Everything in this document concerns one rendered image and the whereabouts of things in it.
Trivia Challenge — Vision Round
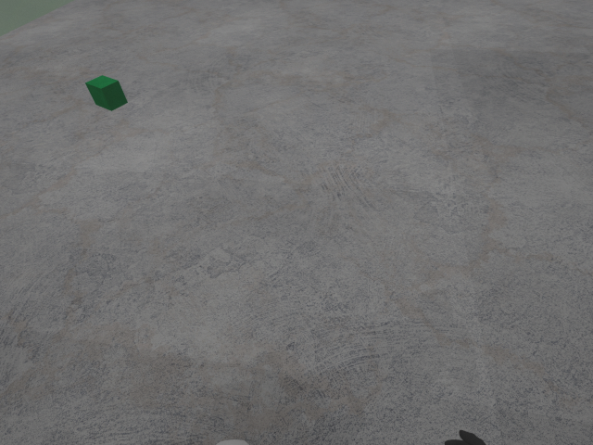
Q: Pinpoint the carton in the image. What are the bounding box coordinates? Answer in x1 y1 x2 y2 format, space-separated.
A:
85 75 128 111

